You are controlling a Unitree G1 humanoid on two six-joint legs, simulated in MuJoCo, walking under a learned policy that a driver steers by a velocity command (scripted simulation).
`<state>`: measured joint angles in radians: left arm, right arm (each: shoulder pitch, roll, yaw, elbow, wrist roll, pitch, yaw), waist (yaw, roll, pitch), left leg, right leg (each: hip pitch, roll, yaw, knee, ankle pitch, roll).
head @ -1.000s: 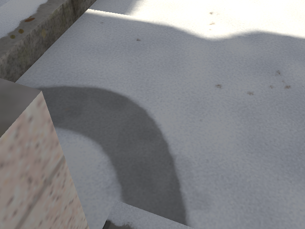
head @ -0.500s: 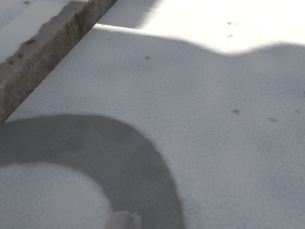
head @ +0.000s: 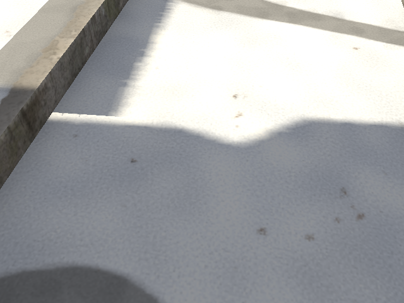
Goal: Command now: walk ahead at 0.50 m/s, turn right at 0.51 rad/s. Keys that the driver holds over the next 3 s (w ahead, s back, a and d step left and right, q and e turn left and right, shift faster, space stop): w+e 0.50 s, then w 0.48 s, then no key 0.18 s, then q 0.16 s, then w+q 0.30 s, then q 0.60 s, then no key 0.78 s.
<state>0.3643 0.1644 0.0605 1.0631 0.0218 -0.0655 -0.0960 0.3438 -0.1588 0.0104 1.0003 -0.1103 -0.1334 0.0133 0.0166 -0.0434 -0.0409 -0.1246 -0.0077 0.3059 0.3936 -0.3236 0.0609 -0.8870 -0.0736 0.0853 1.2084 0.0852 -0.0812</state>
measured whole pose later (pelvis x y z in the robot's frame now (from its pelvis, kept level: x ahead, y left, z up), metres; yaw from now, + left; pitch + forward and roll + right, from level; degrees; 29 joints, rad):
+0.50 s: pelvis +0.27 -0.08 +0.01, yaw -17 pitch +2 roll +0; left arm 0.45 0.18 0.06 0.96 -0.01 -0.05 0.01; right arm 0.06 -0.23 -0.04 0.77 0.01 -0.15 -0.02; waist 0.05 0.01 -0.02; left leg -0.67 0.09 -0.08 0.96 -0.23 -0.02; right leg -0.20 0.13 0.16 0.40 -0.23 -0.09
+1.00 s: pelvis +0.55 -0.12 +0.01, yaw -24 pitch +4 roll +1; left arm 0.11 0.24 0.07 0.70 -0.01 -0.07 0.01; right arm 0.38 -0.24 -0.05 0.96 0.01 -0.09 0.01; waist -0.09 -0.02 -0.01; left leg -0.17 -0.05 0.01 0.29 -0.18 0.05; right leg -0.65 -0.09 0.04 0.77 -0.12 -0.02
